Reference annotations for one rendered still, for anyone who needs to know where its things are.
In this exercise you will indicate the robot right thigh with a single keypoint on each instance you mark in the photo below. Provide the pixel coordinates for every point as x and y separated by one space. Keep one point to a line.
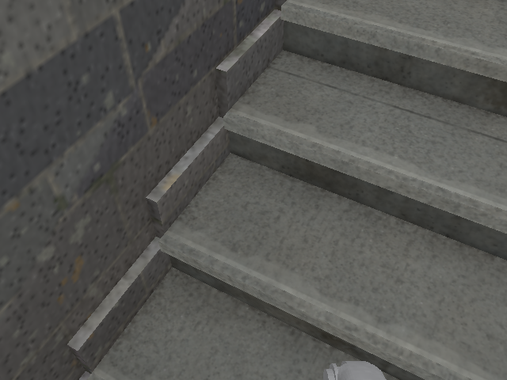
353 370

